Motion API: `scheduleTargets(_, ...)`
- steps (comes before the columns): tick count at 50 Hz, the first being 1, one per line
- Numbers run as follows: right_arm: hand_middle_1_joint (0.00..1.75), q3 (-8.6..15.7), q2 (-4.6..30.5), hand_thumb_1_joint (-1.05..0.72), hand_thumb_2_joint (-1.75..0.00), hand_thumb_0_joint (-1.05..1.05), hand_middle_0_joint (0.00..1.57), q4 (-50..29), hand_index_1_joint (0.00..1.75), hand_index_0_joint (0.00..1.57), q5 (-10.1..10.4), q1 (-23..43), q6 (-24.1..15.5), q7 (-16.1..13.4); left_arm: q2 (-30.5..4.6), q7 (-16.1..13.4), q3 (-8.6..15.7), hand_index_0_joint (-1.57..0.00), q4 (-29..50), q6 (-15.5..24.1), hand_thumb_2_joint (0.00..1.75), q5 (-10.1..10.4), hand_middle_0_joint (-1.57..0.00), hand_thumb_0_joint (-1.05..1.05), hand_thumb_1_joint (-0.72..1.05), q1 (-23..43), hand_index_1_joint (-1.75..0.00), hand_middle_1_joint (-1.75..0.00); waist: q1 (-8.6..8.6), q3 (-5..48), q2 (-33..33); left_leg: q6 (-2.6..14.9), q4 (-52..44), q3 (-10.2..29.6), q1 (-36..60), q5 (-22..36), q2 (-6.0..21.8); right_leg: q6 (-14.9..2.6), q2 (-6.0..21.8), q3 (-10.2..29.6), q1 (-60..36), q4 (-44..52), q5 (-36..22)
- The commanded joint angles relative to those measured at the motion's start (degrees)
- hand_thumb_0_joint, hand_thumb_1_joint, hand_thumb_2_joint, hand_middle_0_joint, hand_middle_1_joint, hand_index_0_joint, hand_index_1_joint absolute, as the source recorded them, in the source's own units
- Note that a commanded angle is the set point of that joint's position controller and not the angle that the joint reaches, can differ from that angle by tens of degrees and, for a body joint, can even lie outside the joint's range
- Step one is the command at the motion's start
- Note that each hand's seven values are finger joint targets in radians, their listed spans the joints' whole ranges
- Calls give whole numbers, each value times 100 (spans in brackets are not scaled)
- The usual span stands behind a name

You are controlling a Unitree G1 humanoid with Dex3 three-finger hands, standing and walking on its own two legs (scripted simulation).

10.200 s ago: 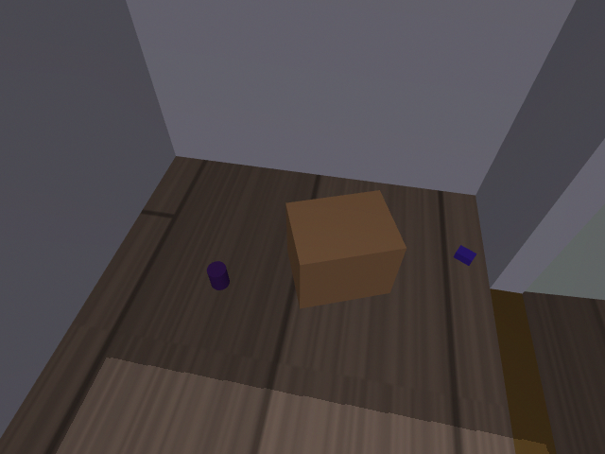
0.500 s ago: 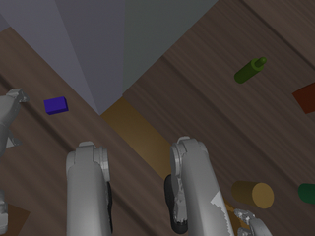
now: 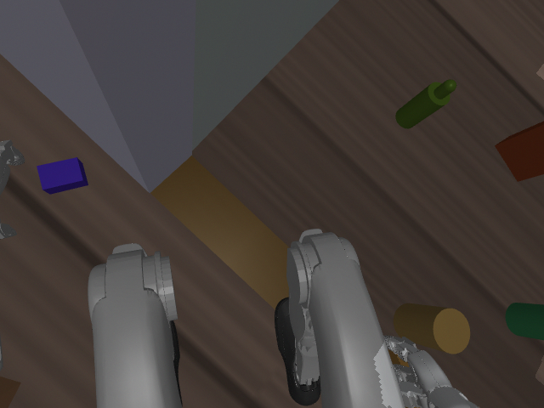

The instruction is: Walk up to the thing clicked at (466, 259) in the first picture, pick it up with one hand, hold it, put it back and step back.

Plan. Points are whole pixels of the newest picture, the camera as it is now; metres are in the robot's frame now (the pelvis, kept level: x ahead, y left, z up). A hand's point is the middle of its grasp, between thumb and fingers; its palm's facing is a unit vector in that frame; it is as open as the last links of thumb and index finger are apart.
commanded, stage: rise first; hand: left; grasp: from above
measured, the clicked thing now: (63, 175) +0.48 +0.33 -0.32
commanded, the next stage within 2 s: none
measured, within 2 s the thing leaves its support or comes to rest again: neither
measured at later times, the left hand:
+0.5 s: hand (3, 196) +0.40 +0.36 -0.19, palm faces -0.44 -0.14 -0.89, open 11.3 cm
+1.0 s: hand (9, 185) +0.42 +0.36 -0.19, palm faces -0.43 -0.13 -0.89, open 11.1 cm
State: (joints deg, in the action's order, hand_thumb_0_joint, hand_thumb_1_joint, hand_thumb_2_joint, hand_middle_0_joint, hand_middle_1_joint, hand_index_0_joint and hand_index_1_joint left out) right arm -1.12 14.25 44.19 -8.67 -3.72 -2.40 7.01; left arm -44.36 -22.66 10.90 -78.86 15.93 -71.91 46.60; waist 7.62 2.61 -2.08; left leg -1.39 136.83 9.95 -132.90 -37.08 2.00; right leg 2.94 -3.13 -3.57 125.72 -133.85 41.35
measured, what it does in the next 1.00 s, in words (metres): stands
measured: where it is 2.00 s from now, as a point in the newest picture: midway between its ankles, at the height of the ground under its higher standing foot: (234, 376)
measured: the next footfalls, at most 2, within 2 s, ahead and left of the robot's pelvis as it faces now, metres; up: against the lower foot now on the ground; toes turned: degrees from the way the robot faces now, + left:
none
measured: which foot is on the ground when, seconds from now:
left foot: down 0.00-1.00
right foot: down 0.00-1.00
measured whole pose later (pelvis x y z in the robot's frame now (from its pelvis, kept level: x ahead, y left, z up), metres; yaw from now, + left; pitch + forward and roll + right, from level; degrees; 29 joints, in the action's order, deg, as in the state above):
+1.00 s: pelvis +0.00 +0.00 -0.02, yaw -2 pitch +32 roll -10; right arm -4.5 15.0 43.8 -9.9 -4.3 -2.2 8.0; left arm -48.6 -23.2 11.6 -82.6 14.9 -71.6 50.6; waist 10.7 -0.1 -2.7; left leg -1.6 140.5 11.8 -135.2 -38.2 1.9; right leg 3.3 -3.7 -4.8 127.4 -136.3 41.9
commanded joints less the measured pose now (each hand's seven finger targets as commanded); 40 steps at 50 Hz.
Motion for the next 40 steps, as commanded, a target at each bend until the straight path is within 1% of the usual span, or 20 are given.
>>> scheduleTargets(1, 30, 404, 1356, -90, -90, 0, 20, -112, 30, 20, -30, -1073, 8, -43, -1693, -219, 206, -47, 822, -53, 61, 152, -44, 0, -9, 1429, -65, -68, -15, 3859, 1504, 284, -1208, -715, 3178, 775, -39, -451, -88, -556, -1498, 1438, -1234)
scheduleTargets(2, 30, 408, 1400, -90, -90, 0, 20, -107, 30, 20, -28, -1069, 7, -42, -1818, -217, 265, -48, 869, -44, 60, 151, -45, 0, -8, 1465, -65, -68, -27, 3889, 1541, 284, -1215, -708, 3134, 739, -41, -452, -97, -564, -1469, 1416, -1197)
scheduleTargets(3, 30, 404, 1359, -90, -90, 0, 20, -105, 30, 20, -22, -1058, 12, -46, -1755, -215, 268, -48, 849, -59, 60, 161, -46, 0, -8, 1354, -64, -67, -97, 3905, 1556, 268, -1225, -696, 3281, 799, -38, -465, -91, -563, -1464, 1390, -1232)
scheduleTargets(4, 30, 375, 1359, -90, -90, 0, 20, -98, 30, 20, -27, -1065, 20, -41, -1709, -203, 195, -49, 775, -69, 59, 134, -46, 0, -7, 1352, -63, -66, -59, 3831, 1660, 256, -1240, -695, 3233, 790, -41, -482, -102, -584, -1424, 1350, -1225)
scheduleTargets(6, 30, 405, 1410, -90, -90, 0, 20, -101, 30, 20, 7, -1052, 43, -41, -1848, -211, 311, -48, 878, -71, 60, 160, -45, 0, -8, 1338, -65, -68, -109, 3897, 1643, 250, -1273, -647, 3308, 764, -30, -493, -110, -614, -1345, 1329, -1195)
scheduleTargets(9, 30, 367, 1400, -90, -90, 0, 20, -107, 30, 20, -15, -1064, 51, -20, -1732, -218, 232, -48, 836, -78, 61, 177, -45, 0, -9, 1364, -65, -68, -6, 3755, 1648, 255, -1202, -633, 3228, 821, -20, -479, -95, -619, -1329, 1268, -1280)
scheduleTargets(11, 30, 337, 1391, -90, -90, 0, 20, -105, 30, 20, -12, -1103, 58, -12, -1727, -206, 224, -48, 855, -83, 61, 186, -45, 0, -9, 1379, -66, -68, -5, 3805, 1622, 265, -1155, -643, 3244, 979, -18, -467, -111, -606, -1442, 1299, -1431)
scheduleTargets(13, 30, 333, 1413, -90, -90, 0, 20, -123, 30, 20, -15, -1101, 63, -4, -1923, -234, 338, -47, 916, -66, 61, 190, -44, 0, -9, 1411, -65, -68, -28, 3841, 1736, 258, -1138, -633, 3273, 989, -15, -469, -102, -611, -1422, 1240, -1432)
scheduleTargets(15, 30, 318, 1444, -90, -90, 0, 20, -104, 30, 20, -40, -1104, 66, -4, -1732, -220, 213, -48, 778, -67, 61, 179, -45, 0, -8, 1399, -64, -67, 52, 3746, 1658, 260, -1130, -623, 3210, 921, -14, -460, -104, -635, -1350, 1252, -1385)
scheduleTargets(16, 30, 306, 1446, -90, -90, 0, 20, -121, 30, 20, -41, -1102, 66, 5, -1781, -224, 233, -49, 723, -57, 60, 170, -45, 0, -7, 1396, -65, -68, 71, 3678, 1675, 261, -1116, -614, 3149, 854, -10, -467, -115, -642, -1322, 1249, -1337)
scheduleTargets(19, 30, 278, 1466, -90, -90, 0, 20, -98, 30, 20, -36, -1116, 65, 8, -1930, -253, 316, -48, 777, -43, 60, 179, -45, 0, -7, 1439, -64, -67, 4, 3754, 1727, 254, -1117, -623, 3108, 822, -21, -473, -115, -638, -1367, 1229, -1303)
scheduleTargets(24, 30, 245, 1521, -90, -90, 0, 20, -116, 30, 20, -69, -1092, 47, 15, -1805, -270, 220, -47, 686, -50, 62, 183, -44, 0, -9, 1547, -66, -68, 136, 3570, 1760, 237, -1175, -540, 3118, 634, -12, -471, -110, -707, -1164, 1189, -1155)
scheduleTargets(26, 30, 205, 1504, -90, -90, 0, 20, -121, 30, 20, -73, -1072, 57, 12, -1938, -292, 250, -48, 650, -29, 61, 143, -45, 0, -8, 1596, -65, -68, 122, 3681, 1786, 246, -1088, -588, 3060, 711, -30, -468, -131, -683, -1270, 1211, -1226)
scheduleTargets(28, 30, 213, 1496, -90, -90, 0, 20, -96, 30, 20, -75, -1086, 50, 20, -1901, -304, 269, -47, 582, -37, 61, 155, -44, 0, -9, 1524, -65, -68, 101, 3697, 1734, 245, -1053, -588, 3125, 809, -26, -462, -117, -677, -1275, 1163, -1298)
scheduleTargets(29, 30, 191, 1512, -90, -90, 0, 20, -86, 30, 20, -92, -1097, 54, 25, -1930, -306, 257, -46, 491, -40, 68, 126, -47, 0, -14, 1508, -66, -64, 136, 3664, 1706, 250, -1027, -580, 3057, 798, -31, -466, -131, -686, -1267, 1162, -1295)
scheduleTargets(32, 30, 186, 1510, -90, -90, 0, 20, -77, 30, 20, -98, -1140, 35, 25, -1947, -332, 254, -48, 508, -40, 63, 133, -47, 0, -10, 1633, -64, -65, 191, 3580, 1629, 265, -984, -595, 2982, 782, -28, -446, -129, -671, -1318, 1218, -1299)
scheduleTargets(34, 30, 185, 1531, -90, -90, 0, 20, -72, 30, 20, -102, -1083, 31, 21, -2065, -346, 317, -48, 547, -28, 62, 147, -48, 0, -9, 1700, -64, -64, 156, 3717, 1714, 260, -977, -592, 3035, 785, -26, -446, -131, -675, -1307, 1184, -1302)
scheduleTargets(36, 30, 151, 1518, -90, -90, 0, 20, -86, 30, 20, -128, -1108, 26, 30, -1978, -352, 233, -49, 516, -39, 61, 129, -48, 0, -8, 1749, -63, -64, 210, 3632, 1815, 251, -980, -603, 2961, 737, -25, -448, -135, -683, -1330, 1188, -1270)
scheduleTargets(38, 30, 160, 1543, -90, -90, 0, 20, -74, 30, 20, -108, -1093, 22, 21, -2075, -353, 261, -50, 475, -52, 61, 131, -49, 0, -8, 1796, -63, -64, 219, 3606, 1762, 258, -981, -581, 2941, 696, -20, -449, -138, -698, -1249, 1182, -1231)
scheduleTargets(40, 30, 146, 1518, -90, -90, 0, 20, -76, 30, 20, -116, -1088, 10, 32, -2023, -333, 243, -49, 431, -86, 61, 115, -48, 0, -8, 1716, -64, -65, 194, 3636, 1863, 234, -999, -550, 3114, 788, -26, -469, -122, -710, -1210, 1088, -1291)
